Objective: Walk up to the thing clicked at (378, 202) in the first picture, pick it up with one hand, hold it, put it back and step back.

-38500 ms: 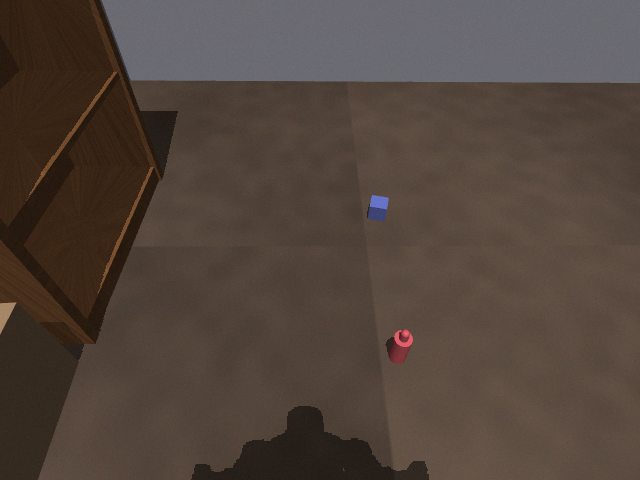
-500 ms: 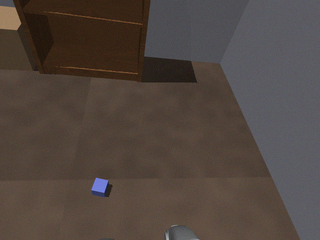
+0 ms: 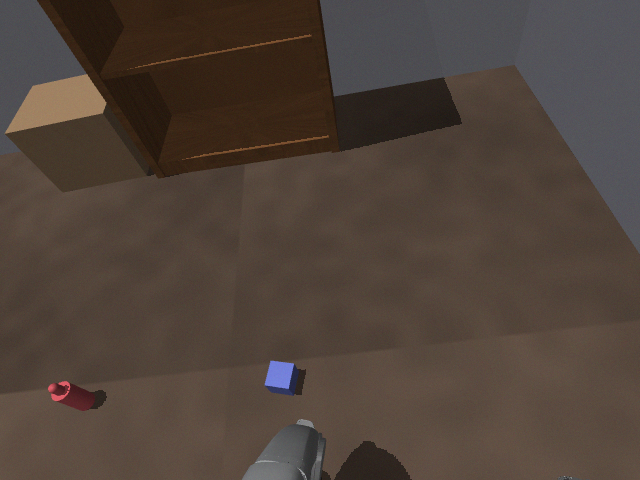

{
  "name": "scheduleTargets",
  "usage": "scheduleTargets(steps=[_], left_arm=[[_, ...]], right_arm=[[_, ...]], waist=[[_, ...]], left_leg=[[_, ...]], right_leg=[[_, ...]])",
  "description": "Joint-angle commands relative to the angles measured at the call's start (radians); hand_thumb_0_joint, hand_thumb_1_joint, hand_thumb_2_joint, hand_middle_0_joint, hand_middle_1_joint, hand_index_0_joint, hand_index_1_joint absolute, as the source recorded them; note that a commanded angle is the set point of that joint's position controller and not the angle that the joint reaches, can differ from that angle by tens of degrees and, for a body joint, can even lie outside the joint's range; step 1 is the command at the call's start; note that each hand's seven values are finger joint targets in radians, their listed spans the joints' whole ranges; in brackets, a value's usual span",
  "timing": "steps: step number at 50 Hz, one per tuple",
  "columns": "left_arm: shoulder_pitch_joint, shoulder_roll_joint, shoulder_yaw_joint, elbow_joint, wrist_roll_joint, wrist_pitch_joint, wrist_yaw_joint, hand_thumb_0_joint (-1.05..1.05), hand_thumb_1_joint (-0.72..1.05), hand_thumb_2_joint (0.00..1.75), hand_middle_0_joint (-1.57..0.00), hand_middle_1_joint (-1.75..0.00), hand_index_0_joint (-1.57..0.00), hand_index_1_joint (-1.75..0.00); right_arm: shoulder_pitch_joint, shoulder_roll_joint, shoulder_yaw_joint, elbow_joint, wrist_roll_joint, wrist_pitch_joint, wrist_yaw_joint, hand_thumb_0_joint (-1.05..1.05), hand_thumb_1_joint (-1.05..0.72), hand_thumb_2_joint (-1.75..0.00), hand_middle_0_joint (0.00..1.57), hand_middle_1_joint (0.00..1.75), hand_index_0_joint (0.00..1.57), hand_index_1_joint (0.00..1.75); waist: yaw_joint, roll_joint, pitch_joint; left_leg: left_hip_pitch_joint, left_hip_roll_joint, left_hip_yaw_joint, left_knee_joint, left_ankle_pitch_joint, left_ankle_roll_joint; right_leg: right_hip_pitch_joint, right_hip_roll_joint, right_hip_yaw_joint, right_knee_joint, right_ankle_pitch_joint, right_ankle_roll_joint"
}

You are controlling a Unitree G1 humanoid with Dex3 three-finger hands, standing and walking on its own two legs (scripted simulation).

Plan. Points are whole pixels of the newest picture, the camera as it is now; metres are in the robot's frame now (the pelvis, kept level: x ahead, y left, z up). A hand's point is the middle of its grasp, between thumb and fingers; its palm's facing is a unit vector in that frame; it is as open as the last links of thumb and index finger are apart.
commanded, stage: walk up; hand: left
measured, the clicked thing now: (282, 378) +0.46 +0.25 -0.72
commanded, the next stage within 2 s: none
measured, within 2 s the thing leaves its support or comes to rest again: neither
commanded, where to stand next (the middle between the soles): +0.07 +0.02 m, yaw -1 degrees
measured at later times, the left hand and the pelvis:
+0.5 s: hand out of the picture +0.12 +0.26 -0.17, palm faces +0.01 -0.95 -0.32, open 7.4 cm; pelvis +0.02 +0.00 -0.01, yaw +2 degrees
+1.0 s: hand out of the picture -0.03 +0.36 -0.12, palm faces +0.08 -0.80 -0.60, open 7.4 cm; pelvis -0.06 +0.02 -0.02, yaw +3 degrees
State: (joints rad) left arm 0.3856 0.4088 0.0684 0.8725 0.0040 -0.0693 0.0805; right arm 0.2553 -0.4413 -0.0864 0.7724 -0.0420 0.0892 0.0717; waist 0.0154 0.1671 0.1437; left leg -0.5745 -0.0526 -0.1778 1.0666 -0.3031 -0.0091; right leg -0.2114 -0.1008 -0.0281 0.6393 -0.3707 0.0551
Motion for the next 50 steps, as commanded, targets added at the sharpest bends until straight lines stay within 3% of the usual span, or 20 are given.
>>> scheduleTargets(steps=[1, 5, 6, 7, 8, 9, 12, 19, 24, 27, 29, 30, 31, 34, 37, 42, 46, 47, 48, 50], left_arm=[[-0.054, 0.284, 0.071, -0.106, 0.013, -0.001, 0.008, 0.00, 0.90, 0.90, -0.20, -0.30, -0.20, -0.30], [-0.057, 0.204, 0.032, -0.126, 0.004, 0.031, -0.024, 0.00, 0.90, 0.90, -0.20, -0.30, -0.20, -0.30], [0.029, 0.127, 0.006, -0.127, -0.001, 0.032, -0.026, 0.00, 0.90, 0.90, -0.20, -0.30, -0.20, -0.30], [0.087, 0.139, 0.007, -0.145, 0.016, 0.027, -0.046, 0.00, 0.90, 0.90, -0.20, -0.30, -0.20, -0.30], [-0.033, 0.227, 0.027, -0.135, 0.024, 0.028, -0.038, 0.00, 0.90, 0.90, -0.20, -0.30, -0.20, -0.30], [-0.122, 0.289, 0.033, -0.144, 0.032, 0.023, -0.041, 0.00, 0.90, 0.90, -0.20, -0.30, -0.20, -0.30], [-0.100, 0.275, 0.055, -0.103, 0.013, 0.041, -0.076, 0.00, 0.90, 0.90, -0.20, -0.30, -0.20, -0.30], [-0.132, 0.189, 0.062, -0.134, 0.003, 0.094, -0.089, 0.00, 0.90, 0.90, -0.20, -0.30, -0.20, -0.30], [-0.077, 0.200, 0.053, -0.075, -0.037, 0.096, -0.066, 0.00, 0.90, 0.90, -0.20, -0.30, -0.20, -0.30], [-0.004, 0.248, 0.070, -0.022, -0.015, 0.060, -0.049, 0.00, 0.90, 0.90, -0.20, -0.30, -0.20, -0.30], [-0.070, 0.351, 0.085, -0.078, 0.017, 0.039, -0.042, 0.00, 0.90, 0.90, -0.20, -0.30, -0.20, -0.30], [-0.146, 0.378, 0.088, -0.102, 0.015, 0.040, -0.037, 0.00, 0.90, 0.90, -0.20, -0.30, -0.20, -0.30], [-0.184, 0.375, 0.092, -0.106, 0.014, 0.037, -0.031, 0.00, 0.90, 0.90, -0.20, -0.30, -0.20, -0.30], [-0.181, 0.315, 0.080, -0.060, 0.012, 0.031, 0.000, 0.00, 0.90, 0.90, -0.20, -0.30, -0.20, -0.30], [-0.078, 0.316, 0.096, -0.046, 0.023, 0.011, 0.010, 0.00, 0.90, 0.90, -0.20, -0.30, -0.20, -0.30], [-0.108, 0.342, 0.111, -0.081, 0.042, 0.005, -0.025, 0.00, 0.90, 0.90, -0.20, -0.30, -0.20, -0.30], [-0.184, 0.318, 0.099, -0.089, 0.047, 0.043, -0.040, 0.00, 0.90, 0.90, -0.20, -0.30, -0.20, -0.30], [-0.228, 0.223, 0.073, -0.115, 0.043, 0.050, -0.030, 0.00, 0.90, 0.90, -0.20, -0.30, -0.20, -0.30], [-0.260, 0.119, 0.038, -0.155, 0.025, 0.044, -0.019, 0.00, 0.90, 0.90, -0.20, -0.30, -0.20, -0.30], [-0.279, 0.271, 0.060, -0.138, 0.010, 0.035, -0.020, 0.00, 0.90, 0.90, -0.20, -0.30, -0.20, -0.30]], right_arm=[[-0.021, -0.143, -0.052, -0.075, 0.041, -0.034, -0.036, 0.00, -0.90, -0.90, 0.20, 0.30, 0.20, 0.30], [0.111, -0.180, -0.063, 0.027, 0.040, -0.092, -0.059, 0.00, -0.90, -0.90, 0.20, 0.30, 0.20, 0.30], [0.113, -0.238, -0.077, 0.013, 0.026, -0.108, -0.068, 0.00, -0.90, -0.90, 0.20, 0.30, 0.20, 0.30], [0.201, -0.321, -0.097, -0.002, 0.031, -0.132, -0.057, 0.00, -0.90, -0.90, 0.20, 0.30, 0.20, 0.30], [0.216, -0.393, -0.116, 0.017, 0.061, -0.133, -0.050, 0.00, -0.90, -0.90, 0.20, 0.30, 0.20, 0.30], [0.168, -0.369, -0.116, 0.012, 0.059, -0.135, -0.056, 0.00, -0.90, -0.90, 0.20, 0.30, 0.20, 0.30], [0.130, -0.270, -0.066, 0.011, 0.042, -0.178, -0.082, 0.00, -0.90, -0.90, 0.20, 0.30, 0.20, 0.30], [0.078, -0.230, -0.041, -0.012, 0.027, -0.189, -0.141, 0.00, -0.90, -0.90, 0.20, 0.30, 0.20, 0.30], [-0.087, -0.229, -0.032, -0.074, 0.023, -0.102, -0.119, 0.00, -0.90, -0.90, 0.20, 0.30, 0.20, 0.30], [-0.084, -0.164, -0.019, -0.072, 0.042, -0.052, -0.108, 0.00, -0.90, -0.90, 0.20, 0.30, 0.20, 0.30], [0.045, -0.094, 0.002, -0.063, 0.048, -0.034, -0.116, 0.00, -0.90, -0.90, 0.20, 0.30, 0.20, 0.30], [0.054, -0.157, -0.024, -0.052, 0.047, -0.022, -0.129, 0.00, -0.90, -0.90, 0.20, 0.30, 0.20, 0.30], [0.028, -0.195, -0.037, -0.039, 0.043, -0.022, -0.127, 0.00, -0.90, -0.90, 0.20, 0.30, 0.20, 0.30], [0.055, -0.221, -0.057, 0.000, 0.029, -0.006, -0.086, 0.00, -0.90, -0.90, 0.20, 0.30, 0.20, 0.30], [0.090, -0.243, -0.067, -0.006, -0.010, 0.001, -0.051, 0.00, -0.90, -0.90, 0.20, 0.30, 0.20, 0.30], [0.084, -0.230, -0.057, 0.004, 0.009, -0.033, -0.001, 0.00, -0.90, -0.90, 0.20, 0.30, 0.20, 0.30], [0.319, -0.199, -0.078, 0.092, 0.005, -0.053, 0.001, 0.00, -0.90, -0.90, 0.20, 0.30, 0.20, 0.30], [0.400, -0.227, -0.093, 0.118, -0.016, -0.059, -0.009, 0.00, -0.90, -0.90, 0.20, 0.30, 0.20, 0.30], [0.335, -0.281, -0.094, 0.077, -0.029, -0.068, -0.024, 0.00, -0.90, -0.90, 0.20, 0.30, 0.20, 0.30], [0.114, -0.375, -0.098, 0.005, 0.005, -0.088, -0.031, 0.00, -0.90, -0.90, 0.20, 0.30, 0.20, 0.30]], waist=[[0.020, -0.487, -0.103], [-0.051, -0.266, -0.237], [-0.029, -0.051, -0.262], [-0.038, -0.015, -0.361], [-0.098, 0.015, -0.355], [-0.091, -0.055, -0.235], [-0.040, -0.133, -0.088], [-0.010, 0.067, -0.007], [0.019, 0.257, -0.122], [0.062, -0.044, -0.211], [-0.001, -0.307, -0.219], [-0.007, -0.308, -0.231], [-0.012, -0.306, -0.202], [-0.039, -0.268, -0.154], [-0.001, -0.351, -0.233], [0.001, -0.562, -0.161], [-0.144, -0.392, -0.133], [-0.217, -0.106, -0.067], [-0.197, 0.149, 0.038], [-0.120, -0.105, 0.189]], left_leg=[[0.104, 0.049, 0.113, -0.231, -0.017, 0.012], [0.471, 0.028, 0.137, -0.590, 0.205, 0.045], [0.587, 0.164, -0.097, -0.553, 0.389, 0.095], [0.748, 0.347, -0.435, -0.536, 0.140, 0.206], [0.691, 0.459, -0.682, -0.700, -0.165, 0.341], [0.589, 0.465, -0.678, -0.760, -0.308, 0.350], [0.502, 0.326, -0.308, -0.653, -0.003, 0.208], [0.250, 0.306, -0.018, -0.546, 0.870, 0.249], [0.176, 0.228, 0.041, -0.479, 0.578, 0.191], [0.167, 0.104, 0.108, -0.127, 0.208, 0.101], [-0.014, -0.024, 0.006, 0.186, -0.341, 0.044], [0.026, -0.004, -0.036, 0.280, -0.374, 0.050], [0.025, 0.026, -0.055, 0.308, -0.322, 0.048], [0.002, 0.031, -0.052, 0.332, -0.128, 0.026], [-0.082, 0.033, 0.023, 0.299, -0.106, 0.011], [0.096, 0.042, 0.167, -0.061, -0.300, 0.020], [0.564, 0.003, 0.305, -0.528, -0.244, 0.062], [0.677, 0.025, 0.162, -0.649, -0.248, 0.070], [0.517, 0.259, -0.279, -0.803, -0.548, 0.071], [0.236, 0.508, -0.595, -1.049, -0.907, 0.177]], right_leg=[[0.056, -0.146, 0.030, -0.032, 0.719, -0.206], [-0.063, -0.052, 0.020, 0.396, 0.318, -0.142], [-0.246, 0.005, 0.042, 0.486, -0.094, -0.094], [-0.422, 0.090, 0.075, 0.612, -0.285, -0.104], [-0.497, 0.073, 0.122, 0.652, -0.270, -0.125], [-0.535, 0.027, 0.177, 0.654, -0.199, -0.110], [-0.508, -0.013, 0.187, 0.552, -0.041, -0.098], [-0.308, 0.029, 0.110, 0.432, -0.014, -0.056], [-0.092, 0.076, 0.020, 0.231, 0.021, -0.055], [0.056, 0.081, 0.027, -0.102, 0.286, -0.042], [0.030, -0.288, 0.560, -0.167, 0.640, -0.187], [-0.046, -0.354, 0.615, -0.205, 0.511, -0.307], [-0.108, -0.338, 0.622, -0.238, 0.325, -0.320], [-0.137, -0.166, 0.421, -0.214, -0.103, -0.213], [0.045, -0.150, 0.453, -0.254, -0.372, -0.201], [-0.131, -0.137, 0.375, -0.331, -0.501, -0.218], [-0.429, -0.014, 0.159, -0.102, -0.405, -0.150], [-0.675, 0.116, 0.102, 0.235, -0.405, -0.115], [-0.885, 0.254, 0.097, 0.597, -0.326, -0.093], [-0.805, 0.102, 0.274, 0.531, -0.064, -0.082]])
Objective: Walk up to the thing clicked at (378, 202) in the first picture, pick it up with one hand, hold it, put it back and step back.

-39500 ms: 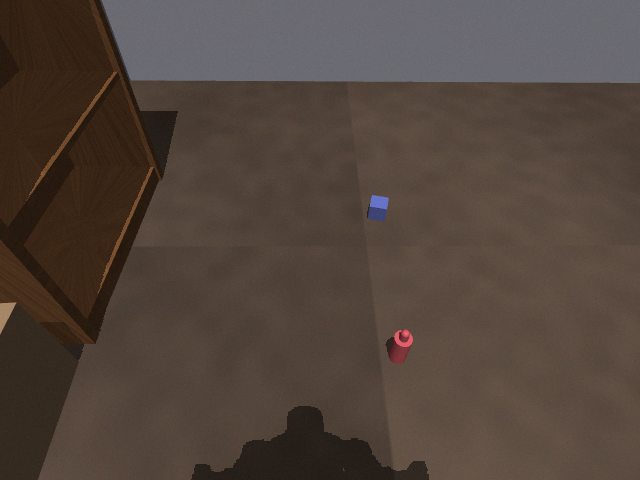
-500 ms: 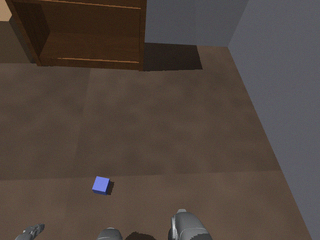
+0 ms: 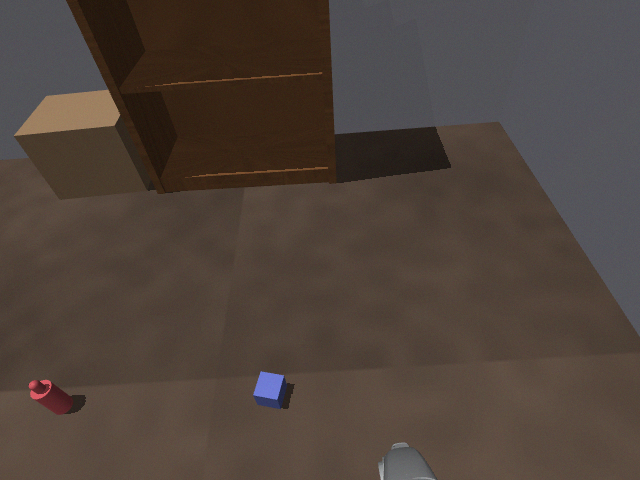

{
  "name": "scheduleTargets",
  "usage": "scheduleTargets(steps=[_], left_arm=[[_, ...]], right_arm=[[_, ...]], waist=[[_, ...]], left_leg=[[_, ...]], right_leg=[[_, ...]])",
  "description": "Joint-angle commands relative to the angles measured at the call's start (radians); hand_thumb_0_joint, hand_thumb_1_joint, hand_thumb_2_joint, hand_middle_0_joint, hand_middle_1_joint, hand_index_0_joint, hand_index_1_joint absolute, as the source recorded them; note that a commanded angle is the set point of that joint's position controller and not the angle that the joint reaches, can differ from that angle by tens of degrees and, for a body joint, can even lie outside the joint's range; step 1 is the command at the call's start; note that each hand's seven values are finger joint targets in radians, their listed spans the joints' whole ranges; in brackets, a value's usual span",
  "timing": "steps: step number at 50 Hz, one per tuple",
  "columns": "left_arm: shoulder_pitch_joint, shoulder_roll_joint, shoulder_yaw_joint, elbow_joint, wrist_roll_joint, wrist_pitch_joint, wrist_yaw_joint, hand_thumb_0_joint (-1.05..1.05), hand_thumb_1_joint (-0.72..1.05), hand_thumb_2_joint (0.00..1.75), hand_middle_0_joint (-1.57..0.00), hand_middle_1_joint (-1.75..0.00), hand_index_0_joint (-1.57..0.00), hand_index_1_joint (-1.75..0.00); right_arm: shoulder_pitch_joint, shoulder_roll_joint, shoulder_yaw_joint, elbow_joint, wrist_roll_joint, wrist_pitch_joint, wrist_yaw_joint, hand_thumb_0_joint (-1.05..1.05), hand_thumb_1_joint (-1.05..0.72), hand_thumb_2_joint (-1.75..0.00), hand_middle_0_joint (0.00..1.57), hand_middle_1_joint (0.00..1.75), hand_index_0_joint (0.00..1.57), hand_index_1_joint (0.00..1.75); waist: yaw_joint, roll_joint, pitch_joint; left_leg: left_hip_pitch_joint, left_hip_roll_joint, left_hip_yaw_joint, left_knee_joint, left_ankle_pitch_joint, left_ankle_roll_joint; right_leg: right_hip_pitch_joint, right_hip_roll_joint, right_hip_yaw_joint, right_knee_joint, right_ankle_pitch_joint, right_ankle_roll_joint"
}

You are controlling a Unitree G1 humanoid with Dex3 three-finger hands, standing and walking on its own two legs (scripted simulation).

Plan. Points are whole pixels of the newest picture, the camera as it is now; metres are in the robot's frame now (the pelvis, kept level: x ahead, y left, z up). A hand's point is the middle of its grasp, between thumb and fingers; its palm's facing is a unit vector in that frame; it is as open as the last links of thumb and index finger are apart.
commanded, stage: walk up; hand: left
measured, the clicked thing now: (270, 390) +0.53 +0.20 -0.70
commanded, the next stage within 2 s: none
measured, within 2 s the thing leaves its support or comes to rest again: neither
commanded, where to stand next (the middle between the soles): +0.13 -0.02 m, yaw -5 degrees
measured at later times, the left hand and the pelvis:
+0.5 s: hand out of the picture +0.14 +0.23 -0.12, palm faces -0.13 -0.91 -0.38, open 7.4 cm; pelvis +0.07 -0.04 +0.01, yaw -6 degrees
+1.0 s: hand (144, 425) +0.25 +0.29 -0.16, palm faces -0.14 -0.91 -0.40, open 7.4 cm; pelvis +0.09 +0.04 +0.00, yaw -6 degrees
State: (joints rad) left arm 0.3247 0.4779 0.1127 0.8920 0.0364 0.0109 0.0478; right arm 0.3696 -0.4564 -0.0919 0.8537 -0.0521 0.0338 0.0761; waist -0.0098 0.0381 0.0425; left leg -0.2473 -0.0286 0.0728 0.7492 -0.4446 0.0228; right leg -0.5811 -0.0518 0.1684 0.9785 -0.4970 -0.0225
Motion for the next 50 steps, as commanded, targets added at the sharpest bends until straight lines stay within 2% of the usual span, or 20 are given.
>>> scheduleTargets(steps=[1, 3, 7, 15, 18, 21, 22, 23, 24, 25, 28, 34, 38, 41, 42, 43, 44, 45, 48, 50], left_arm=[[-0.194, 0.222, 0.014, -0.121, -0.030, -0.052, -0.006, 0.00, 0.90, 0.90, -0.20, -0.30, -0.20, -0.30], [-0.009, 0.214, 0.030, -0.033, -0.029, -0.042, -0.054, 0.00, 0.90, 0.90, -0.20, -0.30, -0.20, -0.30], [-0.001, 0.200, 0.035, -0.030, -0.016, -0.028, -0.091, 0.00, 0.90, 0.90, -0.20, -0.30, -0.20, -0.30], [-0.079, 0.172, 0.004, -0.090, -0.036, -0.038, -0.110, 0.00, 0.90, 0.90, -0.20, -0.30, -0.20, -0.30], [-0.105, 0.154, -0.013, -0.089, -0.026, -0.065, -0.096, 0.00, 0.90, 0.90, -0.20, -0.30, -0.20, -0.30], [0.116, 0.163, 0.003, -0.014, -0.023, -0.104, -0.061, 0.00, 0.90, 0.90, -0.20, -0.30, -0.20, -0.30], [0.216, 0.238, 0.030, 0.006, -0.024, -0.116, -0.047, 0.00, 0.90, 0.90, -0.20, -0.30, -0.20, -0.30], [0.250, 0.320, 0.051, -0.006, -0.021, -0.122, -0.032, 0.00, 0.90, 0.90, -0.20, -0.30, -0.20, -0.30], [0.254, 0.325, 0.037, -0.015, -0.032, -0.116, -0.030, 0.00, 0.90, 0.90, -0.20, -0.30, -0.20, -0.30], [0.207, 0.339, 0.043, -0.038, -0.044, -0.117, -0.026, 0.00, 0.90, 0.90, -0.20, -0.30, -0.20, -0.30], [0.120, 0.237, 0.015, -0.072, -0.056, -0.121, -0.009, 0.00, 0.90, 0.90, -0.20, -0.30, -0.20, -0.30], [-0.065, 0.180, -0.021, -0.138, -0.036, -0.110, 0.026, 0.00, 0.90, 0.90, -0.20, -0.30, -0.20, -0.30], [-0.124, 0.170, -0.027, -0.191, -0.026, -0.039, 0.014, 0.00, 0.90, 0.90, -0.20, -0.30, -0.20, -0.30], [-0.155, 0.144, -0.036, -0.199, -0.046, 0.005, 0.008, 0.00, 0.90, 0.90, -0.20, -0.30, -0.20, -0.30], [-0.081, 0.103, -0.047, -0.185, -0.054, 0.016, 0.007, 0.00, 0.90, 0.90, -0.20, -0.30, -0.20, -0.30], [-0.042, 0.063, -0.053, -0.189, -0.065, 0.023, 0.010, 0.00, 0.90, 0.90, -0.20, -0.30, -0.20, -0.30], [-0.022, 0.101, -0.038, -0.177, -0.066, 0.041, 0.024, 0.00, 0.90, 0.90, -0.20, -0.30, -0.20, -0.30], [-0.033, 0.121, -0.036, -0.156, -0.060, 0.050, 0.037, 0.00, 0.90, 0.90, -0.20, -0.30, -0.20, -0.30], [-0.046, 0.164, -0.006, -0.106, -0.057, 0.068, 0.011, 0.00, 0.90, 0.90, -0.20, -0.30, -0.20, -0.30], [-0.015, 0.171, 0.009, -0.108, -0.037, 0.088, -0.004, 0.00, 0.90, 0.90, -0.20, -0.30, -0.20, -0.30]], right_arm=[[-0.045, -0.333, -0.081, -0.068, 0.015, -0.053, -0.044, 0.00, -0.90, -0.90, 0.20, 0.30, 0.20, 0.30], [-0.133, -0.274, -0.059, -0.073, 0.025, -0.093, -0.060, 0.00, -0.90, -0.90, 0.20, 0.30, 0.20, 0.30], [-0.058, -0.225, -0.050, -0.017, 0.031, -0.137, -0.068, 0.00, -0.90, -0.90, 0.20, 0.30, 0.20, 0.30], [-0.045, -0.225, -0.046, -0.040, 0.026, -0.112, -0.056, 0.00, -0.90, -0.90, 0.20, 0.30, 0.20, 0.30], [-0.001, -0.203, -0.038, -0.052, 0.024, -0.088, -0.047, 0.00, -0.90, -0.90, 0.20, 0.30, 0.20, 0.30], [0.063, -0.146, -0.019, -0.071, 0.022, -0.061, -0.048, 0.00, -0.90, -0.90, 0.20, 0.30, 0.20, 0.30], [0.085, -0.102, -0.004, -0.095, 0.029, -0.061, -0.049, 0.00, -0.90, -0.90, 0.20, 0.30, 0.20, 0.30], [0.080, -0.058, 0.014, -0.139, 0.039, -0.064, -0.045, 0.00, -0.90, -0.90, 0.20, 0.30, 0.20, 0.30], [-0.018, -0.163, -0.016, -0.155, 0.035, -0.054, -0.054, 0.00, -0.90, -0.90, 0.20, 0.30, 0.20, 0.30], [-0.059, -0.196, -0.033, -0.162, 0.030, -0.052, -0.062, 0.00, -0.90, -0.90, 0.20, 0.30, 0.20, 0.30], [-0.003, -0.166, -0.036, -0.129, 0.049, -0.047, -0.054, 0.00, -0.90, -0.90, 0.20, 0.30, 0.20, 0.30], [-0.053, -0.090, -0.036, -0.111, 0.071, -0.003, -0.073, 0.00, -0.90, -0.90, 0.20, 0.30, 0.20, 0.30], [-0.037, -0.128, -0.043, -0.086, 0.080, -0.010, -0.099, 0.00, -0.90, -0.90, 0.20, 0.30, 0.20, 0.30], [0.014, -0.136, -0.046, -0.053, 0.058, -0.031, -0.104, 0.00, -0.90, -0.90, 0.20, 0.30, 0.20, 0.30], [-0.018, -0.171, -0.049, -0.065, 0.044, -0.039, -0.104, 0.00, -0.90, -0.90, 0.20, 0.30, 0.20, 0.30], [-0.031, -0.244, -0.056, -0.088, 0.030, -0.046, -0.106, 0.00, -0.90, -0.90, 0.20, 0.30, 0.20, 0.30], [-0.049, -0.288, -0.066, -0.107, 0.050, -0.044, -0.101, 0.00, -0.90, -0.90, 0.20, 0.30, 0.20, 0.30], [-0.087, -0.346, -0.079, -0.106, 0.059, -0.043, -0.106, 0.00, -0.90, -0.90, 0.20, 0.30, 0.20, 0.30], [-0.191, -0.214, -0.047, -0.112, 0.045, -0.053, -0.128, 0.00, -0.90, -0.90, 0.20, 0.30, 0.20, 0.30], [-0.172, -0.224, -0.054, -0.096, 0.048, -0.060, -0.142, 0.00, -0.90, -0.90, 0.20, 0.30, 0.20, 0.30]], waist=[[-0.067, -0.035, 0.286], [0.033, -0.044, 0.221], [0.025, -0.015, 0.192], [-0.024, 0.216, 0.171], [-0.052, 0.208, 0.180], [0.034, -0.020, 0.009], [0.075, -0.148, -0.064], [0.074, -0.336, -0.076], [0.098, -0.181, -0.059], [0.085, -0.143, -0.014], [0.018, -0.106, -0.010], [-0.020, -0.274, 0.061], [-0.018, -0.359, -0.057], [-0.053, -0.222, -0.117], [-0.031, -0.086, -0.122], [-0.016, 0.119, -0.142], [-0.002, 0.057, -0.170], [-0.010, 0.167, -0.157], [0.039, 0.056, -0.111], [0.045, 0.068, -0.135]], left_leg=[[-0.090, 0.443, -0.782, -0.733, -0.726, 0.151], [-0.062, 0.354, -0.557, -0.651, -0.524, 0.152], [0.051, 0.284, -0.307, -0.573, -0.208, 0.112], [0.047, 0.273, -0.150, -0.591, -0.204, 0.154], [0.077, 0.258, -0.079, -0.468, -0.044, 0.172], [0.086, 0.183, 0.002, 0.023, 0.342, 0.133], [-0.065, 0.152, -0.011, 0.223, 0.249, 0.096], [-0.316, 0.034, 0.001, 0.385, -0.104, 0.033], [-0.387, 0.035, -0.136, 0.453, -0.148, 0.025], [-0.410, 0.097, -0.178, 0.468, -0.142, 0.016], [-0.347, 0.113, -0.199, 0.428, -0.024, 0.006], [-0.169, 0.032, -0.174, 0.328, 0.073, -0.046], [-0.102, 0.009, -0.061, 0.101, 0.137, -0.049], [0.059, -0.027, -0.012, -0.195, 0.430, -0.027], [0.093, 0.042, -0.117, -0.213, 0.674, -0.001], [0.135, 0.272, -0.434, -0.209, 0.954, 0.096], [0.107, 0.390, -0.555, -0.230, 1.080, 0.190], [0.022, 0.469, -0.708, -0.302, 0.922, 0.263], [-0.013, 0.284, -0.431, -0.249, 0.682, 0.146], [0.041, 0.295, -0.438, -0.262, 0.524, 0.138]], right_leg=[[-0.384, 0.032, 0.093, 0.193, 0.129, 0.003], [-0.226, 0.038, 0.050, 0.222, 0.251, 0.028], [-0.170, 0.048, 0.011, 0.124, 0.322, 0.034], [0.031, 0.008, -0.123, -0.194, 0.267, 0.046], [0.111, 0.007, -0.201, -0.358, 0.161, 0.019], [0.433, 0.072, -0.222, -0.550, 0.227, 0.015], [0.601, -0.005, -0.054, -0.545, 0.202, -0.012], [0.721, -0.260, 0.366, -0.608, 0.276, -0.108], [0.646, -0.377, 0.595, -0.671, 0.335, -0.234], [0.594, -0.409, 0.564, -0.654, 0.397, -0.291], [0.543, -0.253, 0.159, -0.519, 0.790, -0.200], [0.183, -0.194, -0.091, -0.487, 1.175, -0.188], [0.251, -0.142, -0.118, -0.305, 0.867, -0.157], [0.230, -0.071, -0.143, -0.080, 0.579, -0.075], [0.178, -0.018, -0.127, 0.014, 0.412, -0.042], [0.030, 0.091, -0.099, 0.186, -0.003, -0.010], [0.054, 0.135, -0.009, 0.343, -0.172, -0.012], [0.056, 0.125, 0.043, 0.428, -0.196, -0.009], [0.062, 0.121, 0.110, 0.453, -0.040, -0.007], [0.039, 0.139, 0.097, 0.477, 0.023, 0.006]])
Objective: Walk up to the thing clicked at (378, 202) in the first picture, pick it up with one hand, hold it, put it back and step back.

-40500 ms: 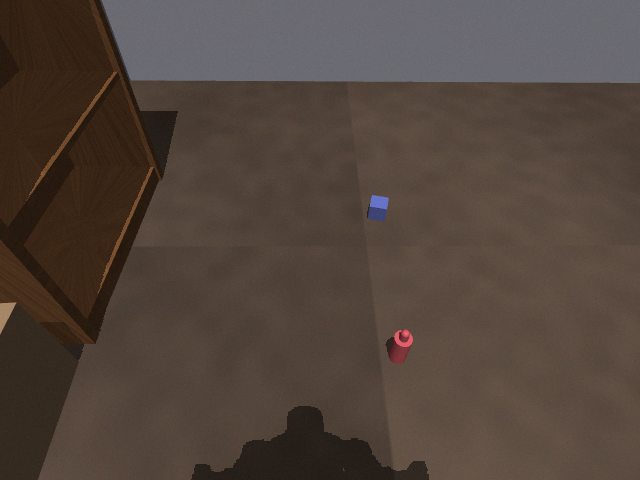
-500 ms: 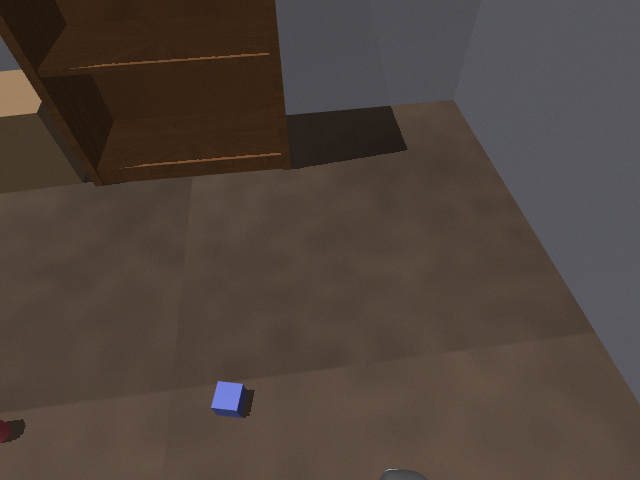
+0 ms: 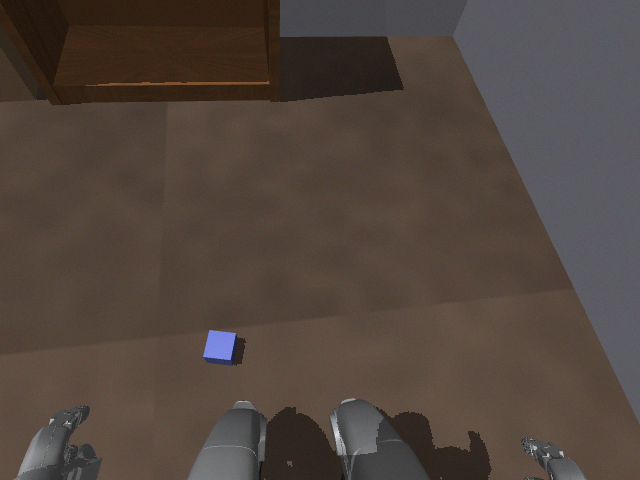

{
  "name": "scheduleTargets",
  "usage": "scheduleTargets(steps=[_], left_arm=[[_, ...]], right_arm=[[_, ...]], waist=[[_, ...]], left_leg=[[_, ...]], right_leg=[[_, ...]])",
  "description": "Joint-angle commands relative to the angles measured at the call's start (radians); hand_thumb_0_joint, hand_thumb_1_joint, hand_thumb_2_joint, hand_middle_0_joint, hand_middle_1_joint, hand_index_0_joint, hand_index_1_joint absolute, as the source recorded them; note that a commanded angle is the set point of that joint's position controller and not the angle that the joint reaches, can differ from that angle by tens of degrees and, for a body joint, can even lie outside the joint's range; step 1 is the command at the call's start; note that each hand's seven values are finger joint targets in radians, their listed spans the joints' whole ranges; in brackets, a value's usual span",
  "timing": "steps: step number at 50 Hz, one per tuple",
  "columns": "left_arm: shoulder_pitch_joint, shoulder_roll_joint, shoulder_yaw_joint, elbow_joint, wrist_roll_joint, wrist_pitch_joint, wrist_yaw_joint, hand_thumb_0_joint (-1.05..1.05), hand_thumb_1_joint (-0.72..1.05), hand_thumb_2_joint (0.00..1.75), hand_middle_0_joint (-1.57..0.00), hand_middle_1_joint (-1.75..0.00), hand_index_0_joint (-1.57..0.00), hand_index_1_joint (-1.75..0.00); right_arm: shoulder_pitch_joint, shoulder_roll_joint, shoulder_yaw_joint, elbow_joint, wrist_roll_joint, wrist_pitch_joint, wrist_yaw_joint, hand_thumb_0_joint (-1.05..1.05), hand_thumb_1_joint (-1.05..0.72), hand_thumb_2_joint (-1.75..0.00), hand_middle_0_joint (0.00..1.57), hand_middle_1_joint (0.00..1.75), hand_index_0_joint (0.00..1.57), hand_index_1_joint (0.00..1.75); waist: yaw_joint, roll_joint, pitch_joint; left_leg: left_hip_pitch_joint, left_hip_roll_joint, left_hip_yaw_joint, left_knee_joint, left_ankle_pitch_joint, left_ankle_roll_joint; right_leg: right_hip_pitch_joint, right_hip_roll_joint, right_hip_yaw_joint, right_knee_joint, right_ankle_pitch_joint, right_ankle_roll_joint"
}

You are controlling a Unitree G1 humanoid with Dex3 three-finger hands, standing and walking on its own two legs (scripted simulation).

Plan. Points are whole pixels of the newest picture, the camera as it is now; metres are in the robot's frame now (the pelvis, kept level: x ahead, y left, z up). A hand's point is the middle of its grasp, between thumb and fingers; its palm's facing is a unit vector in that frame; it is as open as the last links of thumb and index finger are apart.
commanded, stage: walk up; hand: left
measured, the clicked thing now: (221, 348) +0.42 +0.21 -0.70
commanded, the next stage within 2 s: none
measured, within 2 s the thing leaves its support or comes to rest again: neither
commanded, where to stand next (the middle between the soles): +0.05 -0.05 m, yaw +2 degrees
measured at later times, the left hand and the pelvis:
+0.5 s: hand out of the picture -0.12 +0.24 -0.11, palm faces -0.02 -0.91 -0.42, open 7.4 cm; pelvis -0.12 -0.04 +0.03, yaw -2 degrees
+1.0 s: hand out of the picture -0.09 +0.18 -0.11, palm faces +0.09 -0.94 -0.33, open 7.4 cm; pelvis -0.17 -0.07 +0.02, yaw +6 degrees
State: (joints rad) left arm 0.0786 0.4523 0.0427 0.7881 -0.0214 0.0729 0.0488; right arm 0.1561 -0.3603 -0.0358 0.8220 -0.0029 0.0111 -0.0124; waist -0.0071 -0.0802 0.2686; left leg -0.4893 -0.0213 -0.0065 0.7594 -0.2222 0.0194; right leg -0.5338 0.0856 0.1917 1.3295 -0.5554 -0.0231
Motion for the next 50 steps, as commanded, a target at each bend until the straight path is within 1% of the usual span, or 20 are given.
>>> scheduleTargets(steps=[1, 8, 11, 13, 14, 15, 16, 19, 20, 24, 27, 30, 32, 33, 36, 39, 41, 43, 45, 50], left_arm=[[0.231, 0.202, 0.086, -0.014, 0.037, 0.033, -0.013, 0.00, 0.90, 0.90, -0.20, -0.30, -0.20, -0.30], [0.288, 0.198, 0.106, 0.005, 0.056, 0.011, -0.101, 0.00, 0.90, 0.90, -0.20, -0.30, -0.20, -0.30], [0.452, 0.194, 0.124, 0.077, 0.050, 0.000, -0.127, 0.00, 0.90, 0.90, -0.20, -0.30, -0.20, -0.30], [0.598, 0.166, 0.136, 0.151, 0.064, -0.003, -0.118, 0.00, 0.90, 0.90, -0.20, -0.30, -0.20, -0.30], [0.594, 0.192, 0.137, 0.148, 0.076, 0.000, -0.110, 0.00, 0.90, 0.90, -0.20, -0.30, -0.20, -0.30], [0.279, 0.230, 0.113, 0.017, 0.072, 0.014, -0.085, 0.00, 0.90, 0.90, -0.20, -0.30, -0.20, -0.30], [0.168, 0.267, 0.112, -0.031, 0.053, 0.005, -0.071, 0.00, 0.90, 0.90, -0.20, -0.30, -0.20, -0.30], [-0.045, 0.157, 0.083, -0.061, 0.063, -0.049, -0.051, 0.00, 0.90, 0.90, -0.20, -0.30, -0.20, -0.30], [-0.044, 0.162, 0.087, -0.071, 0.068, -0.049, -0.054, 0.00, 0.90, 0.90, -0.20, -0.30, -0.20, -0.30], [0.119, 0.181, 0.102, -0.040, 0.077, -0.053, -0.057, 0.00, 0.90, 0.90, -0.20, -0.30, -0.20, -0.30], [0.235, 0.186, 0.104, -0.007, 0.065, -0.055, -0.053, 0.00, 0.90, 0.90, -0.20, -0.30, -0.20, -0.30], [0.270, 0.084, 0.055, -0.005, 0.032, -0.051, -0.055, 0.00, 0.90, 0.90, -0.20, -0.30, -0.20, -0.30], [0.229, 0.070, 0.054, -0.021, 0.027, -0.051, -0.049, 0.00, 0.90, 0.90, -0.20, -0.30, -0.20, -0.30], [0.091, 0.134, 0.070, -0.029, 0.042, -0.063, -0.041, 0.00, 0.90, 0.90, -0.20, -0.30, -0.20, -0.30], [0.098, 0.105, 0.063, -0.025, 0.019, -0.090, -0.046, 0.00, 0.90, 0.90, -0.20, -0.30, -0.20, -0.30], [0.143, 0.093, 0.061, 0.031, 0.026, -0.102, -0.045, 0.00, 0.90, 0.90, -0.20, -0.30, -0.20, -0.30], [0.184, 0.148, 0.071, 0.063, 0.039, -0.114, -0.037, 0.00, 0.90, 0.90, -0.20, -0.30, -0.20, -0.30], [0.132, 0.220, 0.078, 0.067, 0.039, -0.116, -0.040, 0.00, 0.90, 0.90, -0.20, -0.30, -0.20, -0.30], [0.024, 0.201, 0.072, 0.049, 0.053, -0.107, -0.047, 0.00, 0.90, 0.90, -0.20, -0.30, -0.20, -0.30], [-0.026, 0.161, 0.052, 0.079, 0.051, -0.095, -0.058, 0.00, 0.90, 0.90, -0.20, -0.30, -0.20, -0.30]], right_arm=[[0.067, -0.320, -0.112, -0.052, 0.004, -0.041, -0.066, 0.00, -0.90, -0.90, 0.20, 0.30, 0.20, 0.30], [0.113, -0.386, -0.128, -0.028, -0.028, -0.077, -0.064, 0.00, -0.90, -0.90, 0.20, 0.30, 0.20, 0.30], [0.000, -0.407, -0.132, -0.057, -0.074, -0.038, -0.032, 0.00, -0.90, -0.90, 0.20, 0.30, 0.20, 0.30], [-0.052, -0.338, -0.123, -0.051, -0.096, -0.002, -0.045, 0.00, -0.90, -0.90, 0.20, 0.30, 0.20, 0.30], [-0.039, -0.245, -0.094, -0.053, -0.070, 0.000, -0.052, 0.00, -0.90, -0.90, 0.20, 0.30, 0.20, 0.30], [0.015, -0.149, -0.049, -0.080, -0.029, 0.006, -0.065, 0.00, -0.90, -0.90, 0.20, 0.30, 0.20, 0.30], [-0.055, -0.242, -0.093, -0.084, -0.021, 0.013, -0.073, 0.00, -0.90, -0.90, 0.20, 0.30, 0.20, 0.30], [0.197, -0.230, -0.092, 0.011, 0.013, 0.001, -0.033, 0.00, -0.90, -0.90, 0.20, 0.30, 0.20, 0.30], [0.258, -0.229, -0.096, 0.015, 0.017, 0.006, -0.031, 0.00, -0.90, -0.90, 0.20, 0.30, 0.20, 0.30], [0.173, -0.277, -0.088, -0.016, 0.012, -0.002, -0.016, 0.00, -0.90, -0.90, 0.20, 0.30, 0.20, 0.30], [0.110, -0.229, -0.068, -0.035, -0.003, -0.030, -0.011, 0.00, -0.90, -0.90, 0.20, 0.30, 0.20, 0.30], [0.162, -0.236, -0.075, 0.012, -0.030, -0.074, -0.032, 0.00, -0.90, -0.90, 0.20, 0.30, 0.20, 0.30], [0.131, -0.368, -0.086, -0.011, -0.034, -0.080, -0.031, 0.00, -0.90, -0.90, 0.20, 0.30, 0.20, 0.30], [0.177, -0.392, -0.099, 0.025, -0.015, -0.078, -0.028, 0.00, -0.90, -0.90, 0.20, 0.30, 0.20, 0.30], [0.114, -0.258, -0.049, 0.029, -0.008, -0.087, -0.033, 0.00, -0.90, -0.90, 0.20, 0.30, 0.20, 0.30], [0.065, -0.255, -0.046, 0.036, 0.009, -0.073, -0.022, 0.00, -0.90, -0.90, 0.20, 0.30, 0.20, 0.30], [0.048, -0.194, -0.030, 0.019, 0.018, -0.059, -0.017, 0.00, -0.90, -0.90, 0.20, 0.30, 0.20, 0.30], [0.082, -0.177, -0.031, 0.044, 0.005, -0.036, -0.018, 0.00, -0.90, -0.90, 0.20, 0.30, 0.20, 0.30], [0.118, -0.218, -0.049, 0.096, -0.007, -0.033, -0.006, 0.00, -0.90, -0.90, 0.20, 0.30, 0.20, 0.30], [0.181, -0.185, -0.047, 0.156, -0.025, -0.039, 0.019, 0.00, -0.90, -0.90, 0.20, 0.30, 0.20, 0.30]], waist=[[0.039, 0.176, -0.383], [0.028, 0.336, -0.417], [0.099, 0.549, -0.308], [0.184, 0.336, -0.205], [0.206, -0.056, -0.084], [0.057, -0.111, 0.101], [0.040, -0.021, 0.188], [-0.104, 0.036, 0.050], [-0.102, -0.027, -0.026], [0.026, -0.143, -0.174], [0.090, -0.150, -0.290], [0.054, 0.004, -0.370], [0.048, 0.162, -0.302], [-0.020, 0.189, -0.238], [0.016, 0.200, -0.229], [0.040, 0.204, -0.251], [0.052, 0.100, -0.291], [0.033, -0.052, -0.291], [-0.007, -0.035, -0.199], [-0.032, -0.086, -0.219]], left_leg=[[0.346, 0.313, -0.391, -0.264, 0.273, 0.159], [0.339, 0.271, -0.315, -0.429, -0.576, 0.123], [-0.061, 0.185, -0.129, -0.585, -0.576, 0.034], [-0.254, 0.037, 0.030, -0.312, -0.551, -0.060], [-0.392, -0.052, 0.108, 0.122, -0.543, -0.056], [-0.332, -0.095, -0.106, 0.316, -0.401, -0.049], [-0.101, -0.022, -0.170, 0.433, -0.320, -0.035], [0.041, -0.087, -0.143, 0.535, -0.145, -0.008], [0.060, -0.089, -0.123, 0.563, -0.122, -0.018], [0.008, 0.003, -0.049, 0.191, -0.238, -0.035], [0.077, 0.013, -0.031, -0.162, -0.277, -0.012], [0.464, 0.085, -0.161, -0.468, 0.032, 0.025], [0.534, 0.385, -0.541, -0.383, 0.191, 0.210], [0.381, 0.443, -0.589, -0.392, 0.238, 0.279], [0.465, 0.245, -0.231, -0.249, 0.769, 0.173], [0.280, 0.161, -0.136, -0.180, 0.563, 0.097], [0.121, 0.088, -0.101, -0.122, 0.211, 0.036], [0.097, -0.008, -0.005, 0.059, -0.341, 0.021], [0.182, 0.038, -0.029, 0.041, -0.333, 0.016], [0.346, 0.007, 0.034, -0.156, -0.196, 0.023]], right_leg=[[-0.035, -0.004, 0.074, 0.141, 0.084, 0.020], [0.066, -0.060, -0.102, -0.258, -0.033, 0.019], [0.516, -0.041, -0.317, -0.637, -0.216, -0.012], [0.694, -0.017, -0.377, -0.952, -0.051, -0.013], [0.550, -0.147, -0.104, -1.068, -0.148, -0.056], [0.024, -0.431, 0.310, -1.082, 0.013, -0.125], [-0.320, -0.537, 0.389, -1.234, -0.178, -0.218], [-0.118, -0.287, -0.043, -1.076, 0.282, -0.153], [-0.062, -0.256, -0.092, -1.061, 0.193, -0.134], [0.304, -0.283, -0.048, -0.990, 0.020, -0.135], [0.517, -0.330, -0.008, -0.863, 0.219, -0.167], [0.307, -0.268, -0.123, -0.563, 0.514, -0.064], [-0.046, -0.119, -0.216, -0.499, -0.029, 0.027], [0.031, -0.191, -0.136, -0.481, -0.001, 0.017], [0.059, -0.160, -0.173, -0.571, 0.137, -0.008], [0.327, -0.102, -0.248, -0.814, 0.366, -0.017], [0.497, -0.190, -0.116, -0.847, 0.526, -0.038], [0.343, -0.441, 0.188, -1.046, 0.062, -0.178], [0.149, -0.444, 0.202, -1.090, -0.179, -0.198], [0.038, -0.293, -0.015, -1.046, -0.164, -0.077]])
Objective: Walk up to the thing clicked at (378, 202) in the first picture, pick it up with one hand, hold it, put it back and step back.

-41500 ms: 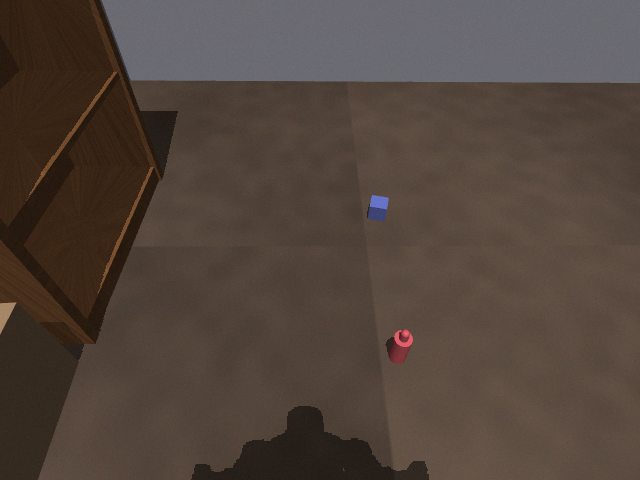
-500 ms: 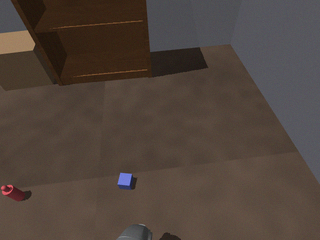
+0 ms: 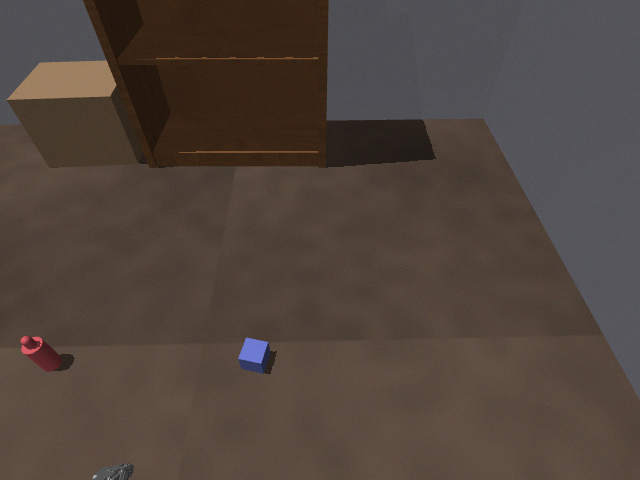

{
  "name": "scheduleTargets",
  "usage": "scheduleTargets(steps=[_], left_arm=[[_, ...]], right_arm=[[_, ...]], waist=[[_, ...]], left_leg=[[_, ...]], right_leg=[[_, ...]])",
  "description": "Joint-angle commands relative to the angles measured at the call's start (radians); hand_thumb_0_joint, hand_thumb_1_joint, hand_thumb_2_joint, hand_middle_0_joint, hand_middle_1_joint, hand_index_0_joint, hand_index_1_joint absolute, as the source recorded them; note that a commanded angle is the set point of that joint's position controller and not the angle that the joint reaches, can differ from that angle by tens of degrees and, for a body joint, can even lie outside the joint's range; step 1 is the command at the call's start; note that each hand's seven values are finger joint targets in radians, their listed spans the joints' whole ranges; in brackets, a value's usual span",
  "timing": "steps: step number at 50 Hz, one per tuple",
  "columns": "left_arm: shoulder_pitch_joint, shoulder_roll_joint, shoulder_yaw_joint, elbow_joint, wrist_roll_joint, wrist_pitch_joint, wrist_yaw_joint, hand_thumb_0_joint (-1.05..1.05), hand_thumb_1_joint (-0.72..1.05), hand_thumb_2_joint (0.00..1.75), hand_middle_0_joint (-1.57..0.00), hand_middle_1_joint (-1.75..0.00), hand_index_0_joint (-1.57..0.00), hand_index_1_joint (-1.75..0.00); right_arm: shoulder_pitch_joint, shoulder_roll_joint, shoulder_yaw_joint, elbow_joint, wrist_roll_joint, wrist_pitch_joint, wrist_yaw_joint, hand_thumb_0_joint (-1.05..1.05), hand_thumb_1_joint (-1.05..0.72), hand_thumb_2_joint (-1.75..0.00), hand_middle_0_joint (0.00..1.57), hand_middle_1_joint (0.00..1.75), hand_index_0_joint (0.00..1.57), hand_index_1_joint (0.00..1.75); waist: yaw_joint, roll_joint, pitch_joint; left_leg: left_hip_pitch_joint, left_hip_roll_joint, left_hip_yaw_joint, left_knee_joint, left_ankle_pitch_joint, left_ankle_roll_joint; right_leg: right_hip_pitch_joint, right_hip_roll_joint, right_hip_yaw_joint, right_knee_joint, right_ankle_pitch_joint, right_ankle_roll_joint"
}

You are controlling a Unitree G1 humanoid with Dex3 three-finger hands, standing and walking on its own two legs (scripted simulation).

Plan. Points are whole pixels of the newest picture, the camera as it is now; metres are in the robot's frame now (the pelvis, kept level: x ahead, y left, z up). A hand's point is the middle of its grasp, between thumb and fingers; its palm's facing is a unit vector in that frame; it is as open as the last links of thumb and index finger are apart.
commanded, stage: walk up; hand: left
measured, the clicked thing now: (254, 355) +0.62 +0.21 -0.72
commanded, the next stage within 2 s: stand in 1.06 s
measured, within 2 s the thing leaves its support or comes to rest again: neither
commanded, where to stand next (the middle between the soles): +0.22 +0.00 m, yaw -5 degrees
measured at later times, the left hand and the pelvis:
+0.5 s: hand out of the picture +0.09 +0.26 -0.14, palm faces -0.04 -0.93 -0.37, open 7.4 cm; pelvis +0.03 +0.00 +0.01, yaw -2 degrees
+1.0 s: hand out of the picture +0.16 +0.25 -0.13, palm faces -0.10 -0.92 -0.37, open 7.4 cm; pelvis +0.04 +0.00 +0.01, yaw -5 degrees
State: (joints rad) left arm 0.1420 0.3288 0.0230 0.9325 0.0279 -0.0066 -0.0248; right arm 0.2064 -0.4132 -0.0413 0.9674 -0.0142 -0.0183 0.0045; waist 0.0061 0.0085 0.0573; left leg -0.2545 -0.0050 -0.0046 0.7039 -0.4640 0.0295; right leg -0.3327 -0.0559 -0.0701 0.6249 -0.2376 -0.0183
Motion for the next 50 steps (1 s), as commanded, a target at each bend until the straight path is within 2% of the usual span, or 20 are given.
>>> scheduleTargets(steps=[1, 2, 3, 4, 5, 7, 10, 12, 13, 14, 15, 16, 18, 21, 22, 24, 27, 30, 34, 50], left_arm=[[-0.088, 0.267, 0.065, -0.065, 0.001, -0.011, 0.014, 0.00, 0.90, 0.90, -0.20, -0.30, -0.20, -0.30], [-0.088, 0.234, 0.056, -0.061, -0.007, -0.007, 0.012, 0.00, 0.90, 0.90, -0.20, -0.30, -0.20, -0.30], [-0.086, 0.200, 0.046, -0.064, -0.015, -0.005, 0.010, 0.00, 0.90, 0.90, -0.20, -0.30, -0.20, -0.30], [-0.098, 0.243, 0.065, -0.044, -0.012, -0.004, 0.013, 0.00, 0.90, 0.90, -0.20, -0.30, -0.20, -0.30], [-0.066, 0.253, 0.070, -0.029, -0.013, -0.009, 0.012, 0.00, 0.90, 0.90, -0.20, -0.30, -0.20, -0.30], [-0.003, 0.210, 0.058, 0.002, -0.027, -0.019, 0.004, 0.00, 0.90, 0.90, -0.20, -0.30, -0.20, -0.30], [0.027, 0.212, 0.055, 0.027, -0.024, -0.039, 0.013, 0.00, 0.90, 0.90, -0.20, -0.30, -0.20, -0.30], [0.048, 0.239, 0.057, 0.038, -0.015, -0.054, 0.032, 0.00, 0.90, 0.90, -0.20, -0.30, -0.20, -0.30], [0.070, 0.284, 0.068, 0.046, -0.008, -0.060, 0.040, 0.00, 0.90, 0.90, -0.20, -0.30, -0.20, -0.30], [0.069, 0.342, 0.075, 0.051, -0.013, -0.059, 0.039, 0.00, 0.90, 0.90, -0.20, -0.30, -0.20, -0.30], [0.017, 0.372, 0.079, 0.030, -0.010, -0.054, 0.035, 0.00, 0.90, 0.90, -0.20, -0.30, -0.20, -0.30], [-0.014, 0.358, 0.072, 0.016, -0.010, -0.048, 0.031, 0.00, 0.90, 0.90, -0.20, -0.30, -0.20, -0.30], [-0.063, 0.299, 0.050, -0.001, -0.017, -0.040, 0.027, 0.00, 0.90, 0.90, -0.20, -0.30, -0.20, -0.30], [-0.049, 0.213, 0.021, 0.014, -0.030, -0.031, 0.019, 0.00, 0.90, 0.90, -0.20, -0.30, -0.20, -0.30], [-0.016, 0.235, 0.031, 0.031, -0.027, -0.030, 0.021, 0.00, 0.90, 0.90, -0.20, -0.30, -0.20, -0.30], [0.017, 0.235, 0.032, 0.049, -0.023, -0.044, 0.024, 0.00, 0.90, 0.90, -0.20, -0.30, -0.20, -0.30], [0.029, 0.271, 0.037, 0.064, -0.031, -0.066, 0.036, 0.00, 0.90, 0.90, -0.20, -0.30, -0.20, -0.30], [0.005, 0.283, 0.035, 0.058, -0.036, -0.061, 0.044, 0.00, 0.90, 0.90, -0.20, -0.30, -0.20, -0.30], [-0.031, 0.267, 0.026, 0.053, -0.031, -0.053, 0.045, 0.00, 0.90, 0.90, -0.20, -0.30, -0.20, -0.30], [-0.089, 0.260, 0.020, 0.065, -0.023, -0.044, 0.040, 0.00, 0.90, 0.90, -0.20, -0.30, -0.20, -0.30]], right_arm=[[0.134, -0.145, -0.046, 0.012, -0.020, -0.013, 0.001, 0.00, -0.90, -0.90, 0.20, 0.30, 0.20, 0.30], [0.127, -0.174, -0.053, 0.012, -0.032, -0.016, -0.002, 0.00, -0.90, -0.90, 0.20, 0.30, 0.20, 0.30], [0.083, -0.224, -0.061, -0.006, -0.032, -0.023, -0.004, 0.00, -0.90, -0.90, 0.20, 0.30, 0.20, 0.30], [0.008, -0.271, -0.067, -0.024, -0.027, -0.025, -0.006, 0.00, -0.90, -0.90, 0.20, 0.30, 0.20, 0.30], [-0.063, -0.258, -0.062, -0.037, -0.027, -0.031, -0.009, 0.00, -0.90, -0.90, 0.20, 0.30, 0.20, 0.30], [-0.091, -0.197, -0.038, -0.041, -0.034, -0.043, -0.011, 0.00, -0.90, -0.90, 0.20, 0.30, 0.20, 0.30], [-0.078, -0.211, -0.047, -0.031, -0.020, -0.029, -0.002, 0.00, -0.90, -0.90, 0.20, 0.30, 0.20, 0.30], [-0.036, -0.173, -0.033, -0.027, -0.007, -0.016, -0.003, 0.00, -0.90, -0.90, 0.20, 0.30, 0.20, 0.30], [-0.016, -0.145, -0.024, -0.033, 0.001, -0.016, -0.004, 0.00, -0.90, -0.90, 0.20, 0.30, 0.20, 0.30], [-0.012, -0.137, -0.023, -0.030, -0.002, -0.011, -0.006, 0.00, -0.90, -0.90, 0.20, 0.30, 0.20, 0.30], [0.009, -0.153, -0.032, -0.014, -0.011, -0.008, -0.010, 0.00, -0.90, -0.90, 0.20, 0.30, 0.20, 0.30], [0.017, -0.167, -0.038, -0.001, -0.014, -0.013, -0.010, 0.00, -0.90, -0.90, 0.20, 0.30, 0.20, 0.30], [0.052, -0.165, -0.039, 0.021, -0.007, -0.025, -0.006, 0.00, -0.90, -0.90, 0.20, 0.30, 0.20, 0.30], [0.004, -0.221, -0.056, 0.016, -0.013, -0.034, -0.009, 0.00, -0.90, -0.90, 0.20, 0.30, 0.20, 0.30], [-0.041, -0.234, -0.055, 0.005, -0.012, -0.033, -0.007, 0.00, -0.90, -0.90, 0.20, 0.30, 0.20, 0.30], [-0.072, -0.211, -0.045, 0.007, -0.008, -0.030, -0.003, 0.00, -0.90, -0.90, 0.20, 0.30, 0.20, 0.30], [-0.050, -0.168, -0.032, 0.010, 0.007, -0.032, -0.010, 0.00, -0.90, -0.90, 0.20, 0.30, 0.20, 0.30], [-0.047, -0.167, -0.037, 0.025, 0.008, -0.026, -0.016, 0.00, -0.90, -0.90, 0.20, 0.30, 0.20, 0.30], [-0.071, -0.171, -0.040, 0.029, 0.012, -0.020, -0.011, 0.00, -0.90, -0.90, 0.20, 0.30, 0.20, 0.30], [-0.162, -0.179, -0.037, 0.052, 0.003, -0.012, -0.002, 0.00, -0.90, -0.90, 0.20, 0.30, 0.20, 0.30]], waist=[[-0.052, -0.141, -0.010], [-0.051, -0.024, 0.017], [-0.045, 0.103, 0.055], [-0.035, 0.136, 0.117], [0.000, 0.092, 0.128], [0.019, 0.099, 0.067], [0.019, 0.140, -0.053], [0.019, 0.090, -0.105], [0.025, -0.016, -0.127], [0.016, -0.089, -0.112], [0.000, -0.113, -0.066], [-0.014, -0.113, -0.030], [-0.047, -0.108, -0.013], [-0.024, 0.047, 0.013], [0.001, 0.018, 0.016], [0.025, 0.000, 0.001], [0.002, 0.017, -0.117], [-0.007, -0.003, -0.120], [-0.011, -0.026, -0.114], [-0.003, 0.022, -0.070]], left_leg=[[0.140, 0.006, -0.003, -0.173, 0.019, 0.024], [0.091, 0.081, -0.150, -0.318, -0.121, 0.044], [0.017, 0.232, -0.418, -0.486, -0.363, 0.105], [-0.136, 0.345, -0.525, -0.576, -0.461, 0.172], [-0.209, 0.331, -0.460, -0.565, -0.384, 0.179], [-0.079, 0.205, -0.251, -0.456, -0.071, 0.120], [0.043, 0.168, -0.129, -0.294, 0.128, 0.092], [0.000, 0.132, -0.073, -0.168, 0.285, 0.057], [-0.127, 0.077, -0.037, -0.071, 0.255, 0.022], [-0.186, 0.021, 0.015, -0.011, 0.026, 0.008], [-0.132, 0.035, 0.007, 0.016, -0.073, 0.008], [-0.083, 0.051, -0.013, -0.028, -0.063, 0.018], [0.014, 0.048, -0.023, -0.196, 0.060, 0.030], [0.095, 0.245, -0.329, -0.471, -0.021, 0.109], [0.068, 0.299, -0.335, -0.454, -0.020, 0.147], [0.044, 0.239, -0.199, -0.347, 0.202, 0.121], [0.089, 0.104, -0.020, -0.186, 0.570, 0.019], [0.118, 0.102, -0.007, -0.179, 0.532, 0.019], [0.153, 0.124, -0.029, -0.219, 0.463, 0.046], [0.149, 0.152, -0.035, -0.349, 0.299, 0.047]], right_leg=[[-0.188, -0.127, 0.214, -0.296, -0.469, -0.056], [-0.207, -0.068, 0.159, -0.195, -0.458, -0.023], [-0.237, 0.025, 0.092, -0.020, -0.339, 0.018], [-0.169, 0.044, 0.081, 0.154, -0.245, 0.012], [-0.079, 0.017, 0.116, 0.186, -0.205, 0.006], [-0.040, 0.027, 0.105, 0.079, -0.155, 0.000], [0.099, 0.065, 0.023, -0.177, -0.052, 0.002], [0.266, 0.024, 0.115, -0.262, 0.066, -0.010], [0.370, -0.077, 0.284, -0.250, 0.140, -0.052], [0.332, -0.191, 0.445, -0.283, -0.027, -0.131], [0.207, -0.266, 0.502, -0.309, -0.156, -0.190], [0.121, -0.256, 0.474, -0.303, -0.187, -0.195], [0.038, -0.158, 0.311, -0.253, -0.150, -0.115], [-0.094, 0.057, 0.107, -0.024, -0.097, -0.001], [-0.052, 0.057, 0.066, -0.008, -0.148, 0.000], [0.065, 0.031, 0.095, -0.122, -0.074, -0.012], [0.215, -0.066, 0.210, -0.128, 0.480, -0.055], [0.196, -0.095, 0.226, -0.096, 0.531, -0.084], [0.139, -0.055, 0.183, -0.091, 0.375, -0.062], [0.139, -0.004, 0.170, -0.140, 0.218, -0.028]])
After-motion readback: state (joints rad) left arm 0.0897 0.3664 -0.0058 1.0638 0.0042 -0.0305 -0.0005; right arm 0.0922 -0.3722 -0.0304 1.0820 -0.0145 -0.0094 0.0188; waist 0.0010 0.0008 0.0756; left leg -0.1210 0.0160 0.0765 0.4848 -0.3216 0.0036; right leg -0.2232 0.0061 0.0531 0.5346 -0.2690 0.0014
